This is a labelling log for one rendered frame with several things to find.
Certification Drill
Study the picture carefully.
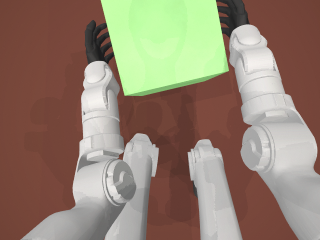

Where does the carton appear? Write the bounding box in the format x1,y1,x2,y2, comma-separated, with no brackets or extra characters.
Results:
101,0,229,96

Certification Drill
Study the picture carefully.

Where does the robot right hand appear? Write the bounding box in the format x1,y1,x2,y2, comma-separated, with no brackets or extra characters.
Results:
216,0,250,38

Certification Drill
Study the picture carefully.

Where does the right robot foot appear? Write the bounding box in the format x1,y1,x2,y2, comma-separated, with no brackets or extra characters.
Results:
192,181,198,198

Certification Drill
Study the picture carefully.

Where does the right robot forearm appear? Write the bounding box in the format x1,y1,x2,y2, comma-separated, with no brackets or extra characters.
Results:
229,24,318,159

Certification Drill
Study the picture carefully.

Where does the robot left hand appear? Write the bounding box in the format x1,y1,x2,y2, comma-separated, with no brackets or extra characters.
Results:
85,20,115,65

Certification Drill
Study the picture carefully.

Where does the right robot upper arm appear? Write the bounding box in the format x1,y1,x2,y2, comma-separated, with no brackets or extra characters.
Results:
240,122,320,240

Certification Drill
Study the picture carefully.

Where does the left robot upper arm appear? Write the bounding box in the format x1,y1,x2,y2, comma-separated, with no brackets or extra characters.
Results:
21,158,137,240

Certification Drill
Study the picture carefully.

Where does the left robot forearm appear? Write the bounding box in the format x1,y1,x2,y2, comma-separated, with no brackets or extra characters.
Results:
72,61,125,191

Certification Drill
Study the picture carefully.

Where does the right robot shin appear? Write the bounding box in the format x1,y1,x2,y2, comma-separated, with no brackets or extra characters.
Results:
193,139,224,187

